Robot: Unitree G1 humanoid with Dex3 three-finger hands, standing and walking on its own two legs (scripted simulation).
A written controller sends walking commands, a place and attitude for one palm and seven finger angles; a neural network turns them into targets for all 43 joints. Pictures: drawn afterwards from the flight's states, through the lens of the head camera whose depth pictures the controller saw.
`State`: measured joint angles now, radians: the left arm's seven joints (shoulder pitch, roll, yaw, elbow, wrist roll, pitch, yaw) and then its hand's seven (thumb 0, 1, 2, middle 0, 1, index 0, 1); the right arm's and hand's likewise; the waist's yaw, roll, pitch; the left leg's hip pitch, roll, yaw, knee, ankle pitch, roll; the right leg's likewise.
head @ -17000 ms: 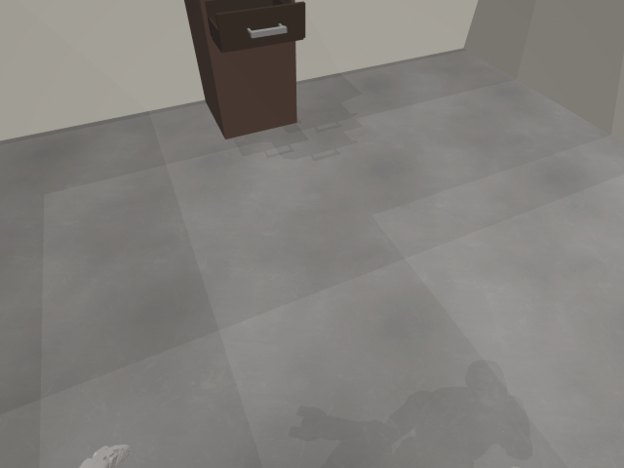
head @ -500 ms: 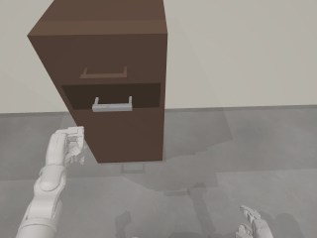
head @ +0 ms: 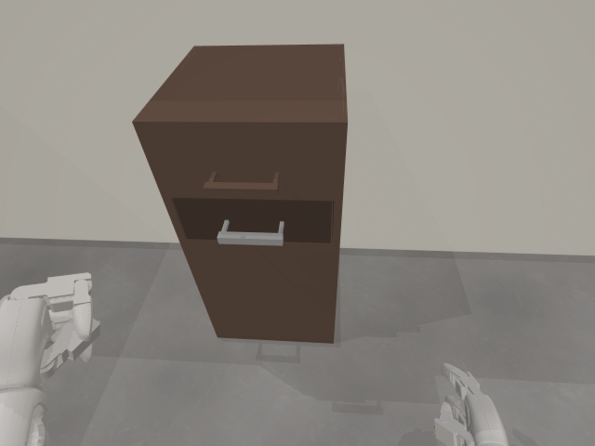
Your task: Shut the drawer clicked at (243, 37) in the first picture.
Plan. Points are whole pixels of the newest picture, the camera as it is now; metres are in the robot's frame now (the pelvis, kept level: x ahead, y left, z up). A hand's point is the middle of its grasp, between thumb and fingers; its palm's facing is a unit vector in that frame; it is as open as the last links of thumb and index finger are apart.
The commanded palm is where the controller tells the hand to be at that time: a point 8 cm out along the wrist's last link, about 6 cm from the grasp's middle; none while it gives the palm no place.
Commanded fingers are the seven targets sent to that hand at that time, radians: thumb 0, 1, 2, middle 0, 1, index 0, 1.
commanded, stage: draw the hand back to the body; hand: left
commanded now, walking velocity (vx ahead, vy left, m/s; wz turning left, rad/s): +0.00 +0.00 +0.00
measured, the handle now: (252, 231) +0.62 +0.20 -0.15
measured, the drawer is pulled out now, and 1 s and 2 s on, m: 0.00 0.00 0.00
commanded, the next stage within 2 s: step back with the hand held close in 0.20 s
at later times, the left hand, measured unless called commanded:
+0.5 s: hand (93, 323) +0.18 +0.23 +0.17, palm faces +0.35 -0.81 -0.47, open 3.2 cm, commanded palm +0.12 +0.27 +0.18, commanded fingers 0.00 0.90 0.90 -1.40 -1.60 -1.40 -1.60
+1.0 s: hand (44, 390) +0.12 +0.25 +0.15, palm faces +0.33 -0.82 -0.47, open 3.2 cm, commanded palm +0.06 +0.29 +0.18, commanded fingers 0.00 0.90 0.90 -1.40 -1.60 -1.40 -1.60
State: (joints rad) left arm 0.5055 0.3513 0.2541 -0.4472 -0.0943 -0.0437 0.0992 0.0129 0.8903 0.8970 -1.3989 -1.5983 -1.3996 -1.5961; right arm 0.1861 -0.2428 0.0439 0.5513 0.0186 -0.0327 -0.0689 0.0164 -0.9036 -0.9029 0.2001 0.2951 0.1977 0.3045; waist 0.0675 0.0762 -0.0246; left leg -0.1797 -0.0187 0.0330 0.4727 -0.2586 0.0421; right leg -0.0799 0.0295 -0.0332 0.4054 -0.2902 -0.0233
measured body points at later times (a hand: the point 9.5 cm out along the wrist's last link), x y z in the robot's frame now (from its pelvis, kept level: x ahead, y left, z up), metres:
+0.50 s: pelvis -0.01 -0.01 +0.00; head -0.01 -0.04 +0.45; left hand +0.16 +0.27 +0.19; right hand +0.17 -0.24 -0.09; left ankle +0.00 +0.09 -0.74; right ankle -0.04 -0.10 -0.74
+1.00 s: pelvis -0.07 +0.01 +0.00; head -0.05 +0.00 +0.45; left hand +0.10 +0.29 +0.18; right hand +0.13 -0.22 -0.08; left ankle +0.00 +0.09 -0.74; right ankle -0.04 -0.10 -0.74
